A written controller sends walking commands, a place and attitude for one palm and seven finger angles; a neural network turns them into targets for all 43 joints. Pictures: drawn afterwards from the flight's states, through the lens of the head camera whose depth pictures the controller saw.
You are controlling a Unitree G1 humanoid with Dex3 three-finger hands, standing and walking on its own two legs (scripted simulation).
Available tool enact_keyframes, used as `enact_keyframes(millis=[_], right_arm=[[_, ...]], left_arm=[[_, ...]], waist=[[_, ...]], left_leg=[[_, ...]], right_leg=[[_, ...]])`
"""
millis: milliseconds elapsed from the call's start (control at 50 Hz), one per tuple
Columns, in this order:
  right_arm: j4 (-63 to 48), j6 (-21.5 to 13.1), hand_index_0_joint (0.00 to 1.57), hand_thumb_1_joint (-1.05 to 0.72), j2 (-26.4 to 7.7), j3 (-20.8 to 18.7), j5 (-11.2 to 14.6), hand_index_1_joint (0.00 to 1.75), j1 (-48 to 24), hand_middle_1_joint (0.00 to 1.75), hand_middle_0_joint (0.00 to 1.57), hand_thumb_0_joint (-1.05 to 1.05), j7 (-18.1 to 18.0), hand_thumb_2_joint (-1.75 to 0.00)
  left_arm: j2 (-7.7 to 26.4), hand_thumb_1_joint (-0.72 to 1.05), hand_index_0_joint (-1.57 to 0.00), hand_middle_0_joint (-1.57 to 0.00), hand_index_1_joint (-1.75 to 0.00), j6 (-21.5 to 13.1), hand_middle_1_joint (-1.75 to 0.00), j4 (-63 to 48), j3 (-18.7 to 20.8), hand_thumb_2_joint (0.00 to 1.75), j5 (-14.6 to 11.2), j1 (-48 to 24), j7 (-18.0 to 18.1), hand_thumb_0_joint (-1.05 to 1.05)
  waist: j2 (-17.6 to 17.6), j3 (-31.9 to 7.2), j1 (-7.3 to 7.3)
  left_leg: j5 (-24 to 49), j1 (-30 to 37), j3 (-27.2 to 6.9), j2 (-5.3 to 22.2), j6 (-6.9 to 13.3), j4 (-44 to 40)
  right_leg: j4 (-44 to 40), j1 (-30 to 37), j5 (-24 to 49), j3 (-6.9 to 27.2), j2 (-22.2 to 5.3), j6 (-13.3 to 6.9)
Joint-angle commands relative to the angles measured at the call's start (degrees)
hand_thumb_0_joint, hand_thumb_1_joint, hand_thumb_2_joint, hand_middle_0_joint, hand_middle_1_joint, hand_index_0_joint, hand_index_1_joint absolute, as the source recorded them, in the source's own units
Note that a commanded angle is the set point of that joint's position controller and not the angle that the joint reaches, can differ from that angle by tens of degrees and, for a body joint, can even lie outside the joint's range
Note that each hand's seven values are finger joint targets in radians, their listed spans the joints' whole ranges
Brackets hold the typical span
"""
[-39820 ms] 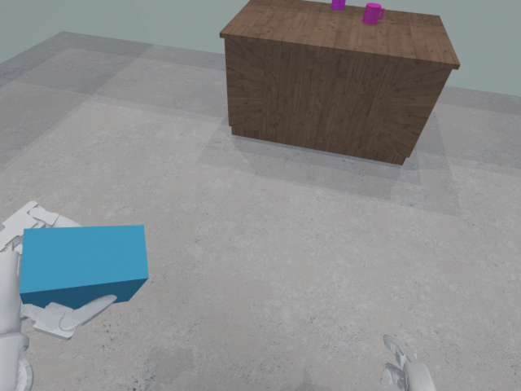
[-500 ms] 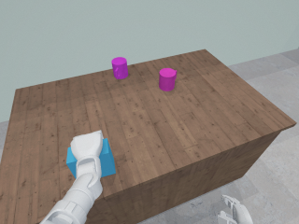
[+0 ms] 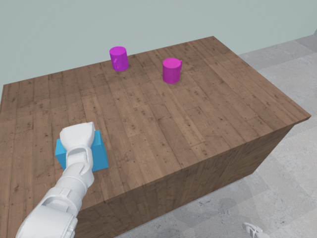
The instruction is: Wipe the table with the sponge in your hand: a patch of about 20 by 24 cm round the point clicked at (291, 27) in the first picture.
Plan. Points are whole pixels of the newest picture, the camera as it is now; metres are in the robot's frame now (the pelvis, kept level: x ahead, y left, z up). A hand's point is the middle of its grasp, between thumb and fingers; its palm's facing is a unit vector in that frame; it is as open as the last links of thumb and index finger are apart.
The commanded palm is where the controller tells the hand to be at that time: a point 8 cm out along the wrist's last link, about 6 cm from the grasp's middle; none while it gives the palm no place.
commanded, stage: wipe forward along the middle lane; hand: left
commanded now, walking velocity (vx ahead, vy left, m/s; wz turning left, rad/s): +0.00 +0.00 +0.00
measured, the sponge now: (85, 157) +0.36 +0.25 -0.06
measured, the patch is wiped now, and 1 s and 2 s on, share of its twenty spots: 0.95 0.95 0.95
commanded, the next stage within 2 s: slide back across to the first lane in 1.16 s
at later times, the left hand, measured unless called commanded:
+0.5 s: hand (80, 132) +0.42 +0.27 -0.01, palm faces -0.12 +0.00 -0.99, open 10.2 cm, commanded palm +0.40 +0.27 +0.01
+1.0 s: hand (76, 120) +0.47 +0.30 -0.01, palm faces -0.12 +0.00 -0.99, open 10.2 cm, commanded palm +0.46 +0.28 +0.02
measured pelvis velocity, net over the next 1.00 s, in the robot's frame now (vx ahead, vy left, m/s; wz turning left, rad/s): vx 0.00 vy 0.04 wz -0.03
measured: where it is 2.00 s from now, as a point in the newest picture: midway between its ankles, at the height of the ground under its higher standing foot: outside the picture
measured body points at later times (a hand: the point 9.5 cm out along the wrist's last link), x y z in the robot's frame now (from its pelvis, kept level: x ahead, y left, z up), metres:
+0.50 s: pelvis -0.01 +0.01 -0.01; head +0.06 +0.01 +0.43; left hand +0.42 +0.27 +0.04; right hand +0.05 -0.26 -0.14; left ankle +0.02 +0.11 -0.72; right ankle +0.00 -0.07 -0.72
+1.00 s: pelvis +0.00 +0.04 -0.02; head +0.09 +0.06 +0.42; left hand +0.47 +0.30 +0.04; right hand +0.05 -0.23 -0.14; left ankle +0.02 +0.11 -0.72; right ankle +0.00 -0.07 -0.72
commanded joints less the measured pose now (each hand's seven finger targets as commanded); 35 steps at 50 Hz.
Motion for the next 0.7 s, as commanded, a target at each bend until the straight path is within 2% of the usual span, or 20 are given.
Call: enact_keyframes(millis=[0,80,100,140,160,180,260,280,340,360,400,420,460,500,540,560,580,640,680], right_arm=[[-6.1,-2.5,0.20,-0.90,-7.7,-2.1,-0.4,0.30,-1.7,0.30,0.20,0.00,-0.7,-0.90],[-5.7,-2.7,0.20,-0.90,-7.9,-2.1,-0.2,0.30,-0.3,0.30,0.20,0.00,-0.7,-0.90],[-5.7,-2.8,0.20,-0.90,-7.8,-2.1,-0.3,0.30,0.2,0.30,0.20,0.00,-0.6,-0.90],[-5.3,-3.0,0.20,-0.90,-8.0,-2.1,-0.3,0.30,1.1,0.30,0.20,0.00,-0.6,-0.90],[-5.3,-3.2,0.20,-0.90,-8.0,-2.1,-0.3,0.30,1.3,0.30,0.20,0.00,-0.4,-0.90],[-5.2,-3.3,0.20,-0.90,-7.9,-2.1,-0.2,0.30,1.8,0.30,0.20,0.00,-0.4,-0.90],[-4.6,-3.8,0.20,-0.90,-8.4,-2.1,-0.4,0.30,3.7,0.30,0.20,0.00,-0.2,-0.90],[-4.5,-3.8,0.20,-0.90,-8.5,-2.0,-0.3,0.30,4.2,0.30,0.20,0.00,-0.1,-0.90],[-4.3,-4.1,0.20,-0.90,-8.7,-2.0,-0.4,0.30,5.1,0.30,0.20,0.00,0.1,-0.90],[-4.3,-4.1,0.20,-0.90,-8.8,-2.0,-0.4,0.30,5.2,0.30,0.20,0.00,0.3,-0.90],[-4.3,-4.3,0.20,-0.90,-8.8,-2.1,-0.5,0.30,6.0,0.30,0.20,0.00,0.5,-0.90],[-4.2,-4.2,0.20,-0.90,-8.9,-2.0,-0.4,0.30,6.1,0.30,0.20,0.00,0.6,-0.90],[-4.3,-4.3,0.20,-0.90,-8.7,-2.2,-0.5,0.30,6.5,0.30,0.20,0.00,0.9,-0.90],[-4.2,-4.3,0.20,-0.90,-9.0,-2.2,-0.5,0.30,7.1,0.30,0.20,0.00,1.0,-0.90],[-3.9,-4.4,0.20,-0.90,-9.0,-2.2,-0.6,0.30,7.1,0.30,0.20,0.00,1.0,-0.90],[-3.8,-4.5,0.20,-0.90,-9.2,-2.2,-0.6,0.30,7.3,0.30,0.20,0.00,1.1,-0.90],[-3.6,-4.5,0.20,-0.90,-9.4,-2.2,-0.7,0.30,7.7,0.30,0.20,0.00,1.0,-0.90],[-3.6,-4.6,0.20,-0.90,-9.3,-2.1,-0.8,0.30,8.1,0.30,0.20,0.00,1.1,-0.90],[-3.4,-4.7,0.20,-0.90,-9.5,-2.0,-0.8,0.30,8.5,0.30,0.20,0.00,1.3,-0.90]], left_arm=[[12.8,0.10,-1.20,-1.20,-1.60,0.2,-1.60,0.6,3.6,1.30,0.8,-17.4,1.7,0.00],[14.7,0.10,-1.20,-1.20,-1.60,-0.4,-1.60,2.5,4.1,1.30,1.3,-21.0,1.8,0.00],[13.8,0.10,-1.20,-1.20,-1.60,-0.5,-1.60,3.3,3.3,1.30,1.1,-21.4,1.9,0.00],[15.0,0.10,-1.20,-1.20,-1.60,-0.6,-1.60,4.8,3.8,1.30,1.4,-22.8,2.0,0.00],[15.3,0.10,-1.20,-1.20,-1.60,-0.9,-1.60,4.6,4.1,1.30,1.4,-24.5,2.0,0.00],[14.4,0.10,-1.20,-1.20,-1.60,-1.1,-1.60,4.9,2.9,1.30,1.3,-25.3,2.0,0.00],[18.3,0.10,-1.20,-1.20,-1.60,-1.5,-1.60,7.3,5.8,1.30,1.1,-27.9,2.4,0.00],[18.1,0.10,-1.20,-1.20,-1.60,-1.4,-1.60,8.3,5.3,1.30,1.0,-27.3,2.4,0.00],[19.6,0.10,-1.20,-1.20,-1.60,-1.2,-1.60,9.3,5.9,1.30,1.3,-27.7,2.3,0.00],[20.3,0.10,-1.20,-1.20,-1.60,-1.3,-1.60,9.2,6.6,1.30,1.4,-28.4,2.2,0.00],[19.1,0.10,-1.20,-1.20,-1.60,-1.2,-1.60,10.4,5.6,1.30,1.6,-27.4,2.0,0.00],[20.1,0.10,-1.20,-1.20,-1.60,-1.2,-1.60,10.4,6.2,1.30,1.9,-27.5,2.0,0.00],[18.0,0.10,-1.20,-1.20,-1.60,-1.4,-1.60,9.7,4.9,1.30,1.9,-29.0,1.6,0.00],[19.5,0.10,-1.20,-1.20,-1.60,-1.4,-1.60,11.2,6.0,1.30,2.0,-28.1,1.9,0.00],[18.1,0.10,-1.20,-1.20,-1.60,-1.3,-1.60,11.3,4.5,1.30,1.8,-31.3,2.1,0.00],[19.6,0.10,-1.20,-1.20,-1.60,-1.3,-1.60,11.5,6.2,1.30,1.5,-31.5,2.2,0.00],[20.7,0.10,-1.20,-1.20,-1.60,-1.2,-1.60,12.1,6.4,1.30,1.8,-31.9,2.4,0.00],[18.9,0.10,-1.20,-1.20,-1.60,-0.6,-1.60,13.3,4.8,1.30,2.3,-33.1,2.3,0.00],[19.7,0.10,-1.20,-1.20,-1.60,-0.3,-1.60,14.5,5.2,1.30,2.3,-34.5,2.2,0.00]], waist=[[-7.0,-10.3,-2.11],[-4.9,-12.2,-2.46],[-4.7,-11.7,-2.91],[-5.2,-12.0,-3.29],[-4.3,-12.7,-3.32],[-3.6,-12.5,-3.75],[-4.7,-14.4,-4.01],[-5.2,-14.0,-4.16],[-4.4,-14.5,-4.29],[-4.2,-15.7,-4.17],[-4.1,-14.9,-4.40],[-2.8,-15.0,-4.15],[-2.2,-16.4,-4.44],[-2.8,-15.3,-4.35],[-3.0,-14.1,-5.76],[-3.3,-15.1,-5.12],[-3.3,-15.5,-5.45],[-2.4,-15.2,-5.96],[-2.3,-15.1,-6.03]], left_leg=[[2.7,1.3,-0.4,-1.6,1.9,-1.9],[2.0,0.8,-0.5,-1.5,2.0,-1.2],[1.7,0.6,-0.5,-1.4,2.0,-1.1],[1.1,-0.2,-0.5,-1.2,2.1,-0.6],[1.1,-0.4,-0.8,-1.2,2.0,-0.6],[0.6,-0.5,-0.7,-1.2,2.1,-0.4],[0.6,-2.5,-0.7,-0.9,2.2,0.6],[0.3,-3.2,-0.6,-1.0,2.3,0.8],[0.8,-4.4,-0.3,-0.9,2.3,1.6],[1.6,-4.1,-0.6,-0.9,2.3,1.4],[1.9,-3.7,-0.5,-0.7,2.4,1.7],[2.2,-3.6,-0.6,-0.7,2.3,1.7],[3.8,-2.4,-0.9,-0.5,2.3,1.7],[3.1,-2.7,-1.1,-0.5,2.4,1.8],[2.4,-2.5,-1.0,-0.2,2.5,1.9],[2.9,-2.7,-1.3,-0.2,2.5,1.8],[3.2,-2.7,-1.2,-0.2,2.5,2.1],[3.1,-2.1,-1.4,0.0,2.4,2.2],[3.4,-1.9,-1.8,0.1,2.4,2.2]], right_leg=[[-6.4,5.9,10.3,6.8,-2.9,1.7],[-6.2,4.4,7.8,6.6,-2.8,1.8],[-6.2,3.7,7.3,6.3,-2.6,1.8],[-6.2,3.1,6.3,6.6,-2.6,1.9],[-5.9,2.8,6.1,6.4,-2.4,1.8],[-5.9,2.0,5.3,6.3,-2.4,1.9],[-5.2,2.9,5.7,6.5,-2.3,2.0],[-5.2,2.6,5.5,6.3,-2.3,2.1],[-4.9,3.2,7.4,6.9,-2.4,2.1],[-4.4,3.3,8.0,6.3,-2.1,2.1],[-4.3,2.1,8.3,6.0,-2.0,2.1],[-4.0,1.6,8.4,5.8,-2.0,2.0],[-3.2,0.8,9.7,4.9,-1.6,1.8],[-3.3,-0.4,8.0,4.5,-1.4,1.8],[-3.6,-2.2,7.2,4.4,-1.4,2.0],[-3.3,-1.5,7.6,4.2,-1.3,1.8],[-2.9,-2.0,7.6,4.2,-1.2,1.9],[-2.6,-3.9,6.5,3.4,-1.0,1.9],[-2.3,-4.6,6.2,3.0,-0.8,1.8]])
